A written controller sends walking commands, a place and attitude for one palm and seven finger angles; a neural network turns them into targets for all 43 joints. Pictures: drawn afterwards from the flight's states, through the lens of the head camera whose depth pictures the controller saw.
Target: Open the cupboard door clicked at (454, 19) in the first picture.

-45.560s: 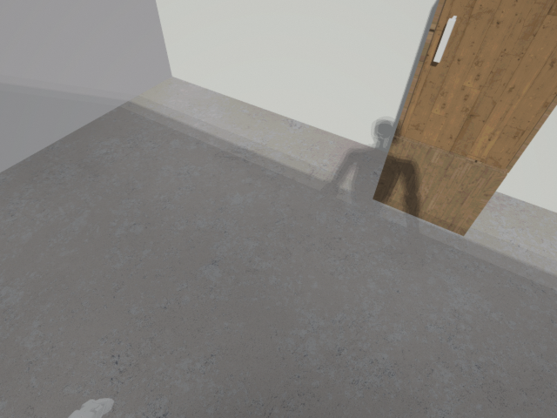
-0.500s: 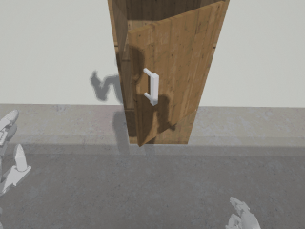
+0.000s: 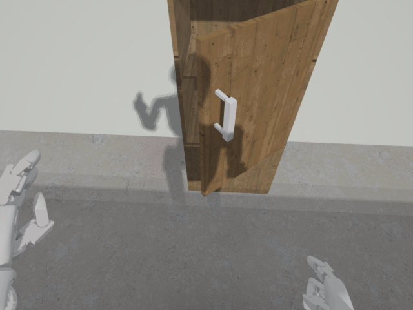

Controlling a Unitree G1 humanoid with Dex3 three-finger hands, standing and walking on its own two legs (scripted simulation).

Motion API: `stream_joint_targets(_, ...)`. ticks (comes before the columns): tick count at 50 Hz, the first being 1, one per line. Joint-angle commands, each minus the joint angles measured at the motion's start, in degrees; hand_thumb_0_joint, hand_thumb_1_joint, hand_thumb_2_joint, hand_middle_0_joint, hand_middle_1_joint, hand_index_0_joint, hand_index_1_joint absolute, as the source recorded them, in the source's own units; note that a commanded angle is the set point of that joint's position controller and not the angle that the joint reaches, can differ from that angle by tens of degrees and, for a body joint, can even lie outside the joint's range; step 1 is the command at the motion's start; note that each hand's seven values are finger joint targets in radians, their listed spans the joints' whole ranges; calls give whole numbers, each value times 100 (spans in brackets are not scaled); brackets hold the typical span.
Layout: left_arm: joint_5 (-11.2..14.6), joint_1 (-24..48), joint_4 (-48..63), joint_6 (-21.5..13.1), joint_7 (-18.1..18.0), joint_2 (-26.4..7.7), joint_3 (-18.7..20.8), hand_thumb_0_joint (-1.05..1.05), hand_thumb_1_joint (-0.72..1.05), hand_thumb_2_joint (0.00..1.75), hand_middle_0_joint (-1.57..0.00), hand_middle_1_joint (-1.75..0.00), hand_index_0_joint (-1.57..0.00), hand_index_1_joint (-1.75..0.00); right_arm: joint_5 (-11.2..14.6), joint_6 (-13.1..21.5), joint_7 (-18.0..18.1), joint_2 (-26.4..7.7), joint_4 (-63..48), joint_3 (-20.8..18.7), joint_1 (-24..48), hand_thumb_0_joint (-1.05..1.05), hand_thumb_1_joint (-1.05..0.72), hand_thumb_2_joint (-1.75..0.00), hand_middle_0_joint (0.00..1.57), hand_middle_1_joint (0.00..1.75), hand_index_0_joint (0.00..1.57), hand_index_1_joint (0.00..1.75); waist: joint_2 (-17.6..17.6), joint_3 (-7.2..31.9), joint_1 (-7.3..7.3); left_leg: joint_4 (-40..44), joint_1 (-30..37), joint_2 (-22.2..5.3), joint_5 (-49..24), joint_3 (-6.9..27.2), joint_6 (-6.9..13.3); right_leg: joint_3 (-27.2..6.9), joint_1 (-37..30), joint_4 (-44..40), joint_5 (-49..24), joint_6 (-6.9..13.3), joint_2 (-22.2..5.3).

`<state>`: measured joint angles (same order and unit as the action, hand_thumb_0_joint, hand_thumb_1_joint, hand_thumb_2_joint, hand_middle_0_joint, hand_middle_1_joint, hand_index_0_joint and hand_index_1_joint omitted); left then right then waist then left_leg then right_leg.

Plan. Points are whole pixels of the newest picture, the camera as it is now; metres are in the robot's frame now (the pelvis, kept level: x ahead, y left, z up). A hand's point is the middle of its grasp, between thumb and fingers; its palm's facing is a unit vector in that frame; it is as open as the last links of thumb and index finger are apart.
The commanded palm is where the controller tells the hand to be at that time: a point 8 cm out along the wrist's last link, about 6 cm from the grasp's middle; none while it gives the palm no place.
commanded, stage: let the arm hang, fingers relaxed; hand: left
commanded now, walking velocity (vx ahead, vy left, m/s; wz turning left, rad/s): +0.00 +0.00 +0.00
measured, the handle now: (223, 116) +0.55 +0.01 +0.05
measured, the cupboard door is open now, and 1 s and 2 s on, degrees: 38 38 38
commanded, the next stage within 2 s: look to check the result in 1.06 s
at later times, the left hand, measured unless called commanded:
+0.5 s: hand out of the picture -0.02 +0.15 -0.17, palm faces +0.03 -0.98 -0.22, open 7.3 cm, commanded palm none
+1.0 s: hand out of the picture +0.04 +0.11 -0.17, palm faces +0.05 -0.97 -0.23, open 7.2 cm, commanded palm none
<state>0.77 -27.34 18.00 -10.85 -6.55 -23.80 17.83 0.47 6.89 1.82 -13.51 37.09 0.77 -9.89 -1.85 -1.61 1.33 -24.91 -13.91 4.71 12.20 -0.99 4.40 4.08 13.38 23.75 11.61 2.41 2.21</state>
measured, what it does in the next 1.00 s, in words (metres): shifts its weight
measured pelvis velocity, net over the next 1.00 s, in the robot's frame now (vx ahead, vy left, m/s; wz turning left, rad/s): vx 0.02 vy -0.07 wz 0.00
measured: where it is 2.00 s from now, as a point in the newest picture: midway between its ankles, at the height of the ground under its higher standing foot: outside the picture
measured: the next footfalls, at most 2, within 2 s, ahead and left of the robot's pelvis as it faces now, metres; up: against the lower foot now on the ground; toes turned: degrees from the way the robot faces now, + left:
none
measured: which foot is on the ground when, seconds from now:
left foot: down 0.00-1.00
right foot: down 0.00-1.00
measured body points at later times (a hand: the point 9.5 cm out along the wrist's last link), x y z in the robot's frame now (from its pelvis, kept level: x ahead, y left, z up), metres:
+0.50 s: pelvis -0.01 -0.04 +0.00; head +0.02 -0.04 +0.45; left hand -0.02 +0.20 -0.16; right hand -0.01 -0.29 -0.16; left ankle +0.01 +0.06 -0.74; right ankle +0.01 -0.09 -0.74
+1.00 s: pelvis +0.02 -0.07 +0.00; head +0.03 -0.08 +0.45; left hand +0.04 +0.16 -0.15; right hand -0.01 -0.28 -0.16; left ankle +0.01 +0.06 -0.74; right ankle +0.01 -0.09 -0.74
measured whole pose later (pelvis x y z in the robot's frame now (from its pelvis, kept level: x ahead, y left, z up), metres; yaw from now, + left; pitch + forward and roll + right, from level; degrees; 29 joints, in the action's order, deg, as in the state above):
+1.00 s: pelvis +0.02 -0.07 +0.00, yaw +0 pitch -2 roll +1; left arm -0.2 -12.5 -64.5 -0.4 -3.0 -8.5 1.1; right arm -1.0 -1.0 2.9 -8.2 65.3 1.2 -18.0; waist -0.6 -2.8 -0.5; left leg -22.5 -7.7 1.0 13.2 1.2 0.0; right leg 5.2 6.1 18.7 11.8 6.7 6.4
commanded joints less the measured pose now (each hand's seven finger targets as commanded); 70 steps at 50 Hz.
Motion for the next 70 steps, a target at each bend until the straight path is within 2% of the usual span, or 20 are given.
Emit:
stream_joint_targets(1, -101, 374, -2823, 1050, 542, 221, -1113, 0, 90, 90, -20, -30, -20, -30, 5, -135, -215, -1267, 257, -460, -26, 0, -90, -90, 20, 30, 20, 30, -166, 681, -193, -464, 229, -1223, -2917, 1094, -539, -423, 624, 786, 681, 136, -560)
stream_joint_targets(2, -161, 521, -3070, 1023, 542, 136, -1142, 0, 90, 90, -20, -30, -20, -30, -21, -211, -173, -1257, 231, -431, 14, 0, -90, -90, 20, 30, 20, 30, 256, 697, -165, -336, 131, -1296, -3057, 1331, -410, -470, 483, 988, 774, 146, -464)
stream_joint_targets(4, -202, 721, -3656, 1053, 544, 77, -1198, 0, 90, 90, -20, -30, -20, -30, -103, -284, -110, -1349, 276, -374, 151, 0, -90, -90, 20, 30, 20, 30, 709, 757, -120, -19, -180, -1495, -2646, 1731, -132, -602, 133, 1336, 905, 92, -389)
stream_joint_targets(6, -248, 989, -4354, 1103, 548, 7, -1233, 0, 90, 90, -20, -30, -20, -30, -191, -365, -74, -1407, 480, -363, 229, 0, -90, -90, 20, 30, 20, 30, 850, 651, -83, 346, -430, -1610, -1974, 1931, 138, -776, -37, 1556, 818, 24, -391)
stream_joint_targets(8, -267, 1044, -5031, 1127, 548, -2, -1309, 0, 90, 90, -20, -30, -20, -30, -216, -455, -76, -1308, 666, -302, 374, 0, -90, -90, 20, 30, 20, 30, 502, 584, 39, 412, -646, -1483, -1471, 1742, 244, -879, -380, 1232, 468, -11, -492)
stream_joint_targets(10, -263, 1046, -5624, 1100, 560, 18, -1387, 0, 90, 90, -20, -30, -20, -30, -191, -517, -94, -1060, 855, -217, 434, 0, -90, -90, 20, 30, 20, 30, 350, 558, 77, 253, -673, -995, -730, 1221, 47, -1150, -718, 430, -160, 71, -711)
stream_joint_targets(11, -241, 1174, -5875, 1071, 564, -2, -1439, 0, 90, 90, -20, -30, -20, -30, -169, -552, -97, -940, 989, -190, 364, 0, -90, -90, 20, 30, 20, 30, 370, 533, -16, 87, -454, -718, -323, 986, -71, -1414, -566, 83, -195, 224, -926)
stream_joint_targets(13, -175, 1440, -6296, 1015, 564, 62, -1526, 0, 90, 90, -20, -30, -20, -30, -150, -639, -91, -730, 1295, -164, 87, 0, -90, -90, 20, 30, 20, 30, 319, 512, -214, -297, 209, -480, 104, 649, -179, -1775, -32, -552, 337, 504, -1320)
stream_joint_targets(14, -149, 1566, -6487, 995, 562, 96, -1560, 0, 90, 90, -20, -30, -20, -30, -154, -665, -81, -673, 1478, -148, -51, 0, -90, -90, 20, 30, 20, 30, 18, 483, -294, -263, 440, -494, 93, 655, -192, -1786, 165, -685, 664, 571, -1332)
stream_joint_targets(16, -119, 1550, -6871, 980, 549, 221, -1556, 0, 90, 90, -20, -30, -20, -30, -172, -701, -61, -579, 1723, -140, -163, 0, -90, -90, 20, 30, 20, 30, -554, 380, -292, -40, 456, -637, 15, 788, -169, -1582, 159, -758, 911, 488, -1156)
stream_joint_targets(18, -106, 1431, -7235, 983, 542, 244, -1580, 0, 90, 90, -20, -30, -20, -30, -163, -715, -46, -581, 1906, -124, -221, 0, -90, -90, 20, 30, 20, 30, -734, 194, -218, 271, 160, -784, 12, 958, -131, -1371, -159, -747, 755, 341, -992)
stream_joint_targets(20, -89, 1315, -7550, 966, 541, 305, -1588, 0, 90, 90, -20, -30, -20, -30, -155, -704, -23, -574, 2062, -107, -303, 0, -90, -90, 20, 30, 20, 30, -645, 157, -148, 483, -94, -859, -11, 1025, -128, -1277, -563, -729, 477, 282, -923)
stream_joint_targets(22, -92, 1261, -7774, 958, 528, 348, -1600, 0, 90, 90, -20, -30, -20, -30, -138, -708, -10, -580, 2185, -112, -398, 0, -90, -90, 20, 30, 20, 30, -298, 59, -122, 519, -75, -885, -66, 973, -138, -1213, -655, -831, 429, 254, -939)
stream_joint_targets(24, -96, 1268, -7927, 951, 522, 435, -1612, 0, 90, 90, -20, -30, -20, -30, -146, -704, 5, -553, 2319, -115, -563, 0, -90, -90, 20, 30, 20, 30, 70, -41, -151, 554, -45, -852, -108, 898, -140, -1240, -652, -939, 435, 228, -965)
stream_joint_targets(29, -92, 1278, -8102, 957, 470, 483, -1604, 0, 90, 90, -20, -30, -20, -30, -154, -735, 24, -453, 2540, -110, -843, 0, -90, -90, 20, 30, 20, 30, 477, -174, -193, 455, 106, -783, -158, 674, -161, -1243, -569, -1175, 503, 42, -1011)
stream_joint_targets(38, -86, 1192, -8139, 1006, 392, 666, -1571, 0, 90, 90, -20, -30, -20, -30, -162, -755, 61, -138, 2692, -66, -1082, 0, -90, -90, 20, 30, 20, 30, 473, -380, -149, 468, -38, -758, -303, 528, -192, -1152, -822, -1130, -197, -296, -983)
stream_joint_targets(48, -68, 994, -8127, 1013, 343, 879, -1540, 0, 90, 90, -20, -30, -20, -30, -142, -747, 137, 132, 2727, -54, -1319, 0, -90, -90, 20, 30, 20, 30, 157, -263, -133, 448, -49, -771, -463, 424, -251, -1009, -1196, -926, -1374, -446, -978)
stream_joint_targets(50, -54, 960, -8144, 1015, 352, 866, -1555, 0, 90, 90, -20, -30, -20, -30, -137, -747, 150, 124, 2726, -48, -1320, 0, -90, -90, 20, 30, 20, 30, 25, -225, -130, 446, 11, -778, -484, 439, -259, -1018, -1211, -877, -1513, -413, -972)
stream_joint_targets(65, -56, 727, -8272, 986, 364, 1104, -1614, 0, 90, 90, -20, -30, -20, -30, -134, -711, 178, 168, 2733, -39, -1408, 0, -90, -90, 20, 30, 20, 30, 170, -284, -163, 528, 241, -859, -593, 568, -194, -969, -959, -858, -1088, -212, -854)
stream_joint_targets(70, -63, 672, -8280, 973, 360, 1123, -1625, 0, 90, 90, -20, -30, -20, -30, -131, -699, 176, 158, 2746, -31, -1398, 0, -90, -90, 20, 30, 20, 30, 265, -308, -162, 536, 233, -846, -630, 556, -185, -968, -964, -827, -1219, -241, -852)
